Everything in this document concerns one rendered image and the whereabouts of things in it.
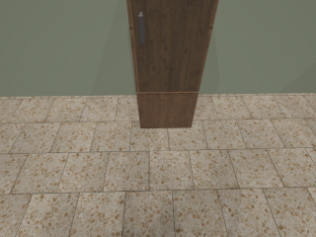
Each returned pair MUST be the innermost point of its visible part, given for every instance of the handle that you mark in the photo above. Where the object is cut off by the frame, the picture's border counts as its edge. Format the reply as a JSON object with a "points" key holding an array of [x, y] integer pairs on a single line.
{"points": [[141, 27]]}

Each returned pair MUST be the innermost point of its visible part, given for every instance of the cupboard door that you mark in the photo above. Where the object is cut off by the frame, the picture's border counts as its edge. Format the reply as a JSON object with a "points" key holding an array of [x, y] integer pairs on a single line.
{"points": [[175, 37]]}

